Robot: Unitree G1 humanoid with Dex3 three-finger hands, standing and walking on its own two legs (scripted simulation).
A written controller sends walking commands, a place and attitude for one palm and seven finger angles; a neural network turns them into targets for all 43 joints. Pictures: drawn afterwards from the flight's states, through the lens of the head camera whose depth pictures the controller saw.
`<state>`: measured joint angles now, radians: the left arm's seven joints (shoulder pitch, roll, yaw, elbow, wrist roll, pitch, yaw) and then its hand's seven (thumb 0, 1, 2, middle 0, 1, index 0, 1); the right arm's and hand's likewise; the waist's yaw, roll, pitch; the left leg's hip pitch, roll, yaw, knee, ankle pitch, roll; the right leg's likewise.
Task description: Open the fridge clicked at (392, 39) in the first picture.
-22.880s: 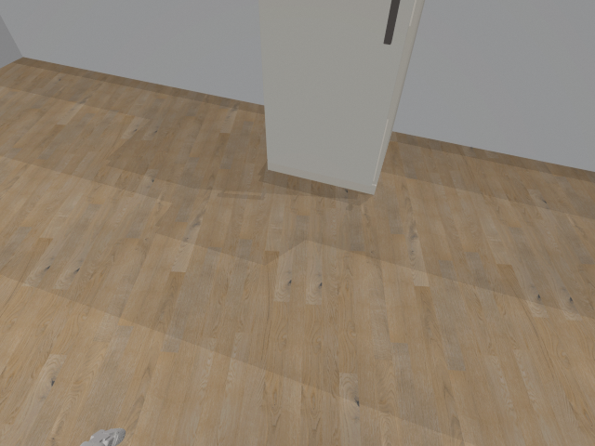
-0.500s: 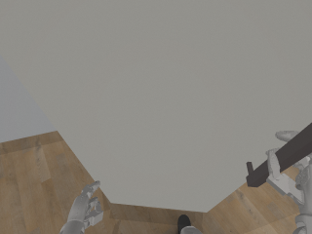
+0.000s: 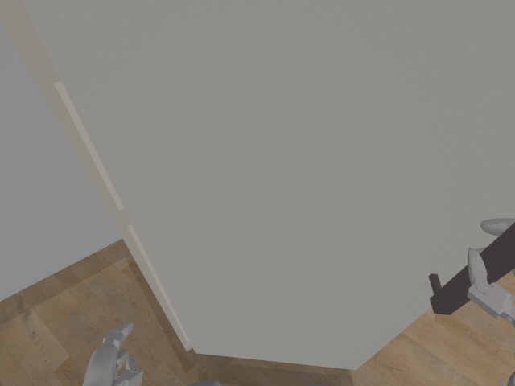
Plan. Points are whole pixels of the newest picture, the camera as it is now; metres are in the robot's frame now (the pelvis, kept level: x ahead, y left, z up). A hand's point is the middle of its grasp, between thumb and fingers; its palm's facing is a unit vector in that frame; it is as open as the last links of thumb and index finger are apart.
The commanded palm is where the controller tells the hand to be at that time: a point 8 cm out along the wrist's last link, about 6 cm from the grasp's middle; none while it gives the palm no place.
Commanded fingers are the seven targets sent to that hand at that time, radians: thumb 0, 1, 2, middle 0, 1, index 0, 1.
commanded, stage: walk backward, drawing the door open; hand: right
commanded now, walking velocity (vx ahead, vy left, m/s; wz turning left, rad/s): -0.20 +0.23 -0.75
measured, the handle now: (505, 232) +0.28 -0.26 +0.18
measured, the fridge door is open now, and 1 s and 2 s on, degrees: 42 78 72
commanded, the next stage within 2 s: stop walking and hold the door back in 0.72 s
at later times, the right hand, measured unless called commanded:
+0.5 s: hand out of the picture +0.08 -0.18 +0.13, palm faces +0.70 +0.57 -0.43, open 6.8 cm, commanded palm +0.02 -0.19 +0.13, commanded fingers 0.00 -0.90 -0.90 0.45 1.40 0.45 1.40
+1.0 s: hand out of the picture -0.02 -0.10 +0.14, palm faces +0.85 +0.43 -0.30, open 6.4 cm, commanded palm -0.06 -0.13 +0.13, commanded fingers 0.00 -0.90 -0.90 0.45 1.40 0.45 1.40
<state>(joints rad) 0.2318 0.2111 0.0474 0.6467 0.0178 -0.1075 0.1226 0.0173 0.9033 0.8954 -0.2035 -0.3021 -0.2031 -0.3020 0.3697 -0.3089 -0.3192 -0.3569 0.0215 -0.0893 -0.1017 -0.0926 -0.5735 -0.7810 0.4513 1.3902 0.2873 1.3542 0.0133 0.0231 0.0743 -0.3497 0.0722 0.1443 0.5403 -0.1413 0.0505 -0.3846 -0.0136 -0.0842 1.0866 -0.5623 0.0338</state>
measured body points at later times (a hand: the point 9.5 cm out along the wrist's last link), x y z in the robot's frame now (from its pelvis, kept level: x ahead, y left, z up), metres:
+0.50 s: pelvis -0.03 +0.15 +0.00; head +0.02 +0.16 +0.45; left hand +0.21 +0.30 -0.11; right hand +0.04 -0.21 +0.16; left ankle +0.03 +0.22 -0.73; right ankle -0.12 +0.00 -0.64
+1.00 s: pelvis -0.06 +0.26 +0.01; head -0.04 +0.24 +0.46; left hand +0.19 +0.31 -0.10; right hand -0.06 -0.12 +0.15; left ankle +0.07 +0.34 -0.69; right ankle -0.14 +0.13 -0.73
